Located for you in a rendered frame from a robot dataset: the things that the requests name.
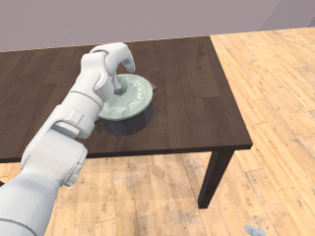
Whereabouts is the knob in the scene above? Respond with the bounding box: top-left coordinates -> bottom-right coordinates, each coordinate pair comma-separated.
113,76 -> 128,95

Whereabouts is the robot left forearm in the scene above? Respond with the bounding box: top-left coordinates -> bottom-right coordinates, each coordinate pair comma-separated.
20,48 -> 118,170

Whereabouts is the lid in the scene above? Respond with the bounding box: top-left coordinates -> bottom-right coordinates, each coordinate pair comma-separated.
98,74 -> 153,121

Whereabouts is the pot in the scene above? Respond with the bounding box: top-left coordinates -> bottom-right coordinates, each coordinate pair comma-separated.
94,80 -> 158,136

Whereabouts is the robot left hand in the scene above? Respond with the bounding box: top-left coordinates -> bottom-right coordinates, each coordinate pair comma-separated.
90,42 -> 136,90

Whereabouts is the robot right hand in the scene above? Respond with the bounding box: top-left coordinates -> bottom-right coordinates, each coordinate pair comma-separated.
244,224 -> 266,236

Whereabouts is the left robot upper arm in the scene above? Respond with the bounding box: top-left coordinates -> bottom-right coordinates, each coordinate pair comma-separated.
0,129 -> 88,236

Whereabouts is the table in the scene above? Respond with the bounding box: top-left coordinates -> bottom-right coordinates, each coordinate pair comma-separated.
0,35 -> 253,209

